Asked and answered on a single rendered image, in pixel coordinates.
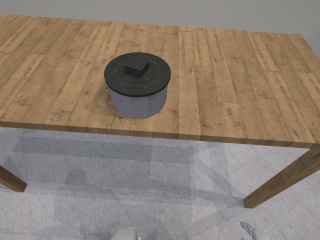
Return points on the table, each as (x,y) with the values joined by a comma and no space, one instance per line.
(226,86)

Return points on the knob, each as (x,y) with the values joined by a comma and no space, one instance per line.
(137,66)

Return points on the robot right hand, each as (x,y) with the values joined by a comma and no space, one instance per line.
(253,230)

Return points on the pot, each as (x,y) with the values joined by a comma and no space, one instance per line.
(139,107)

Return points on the left robot thigh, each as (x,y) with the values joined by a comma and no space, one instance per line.
(126,234)

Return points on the lid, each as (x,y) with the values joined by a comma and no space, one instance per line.
(155,78)

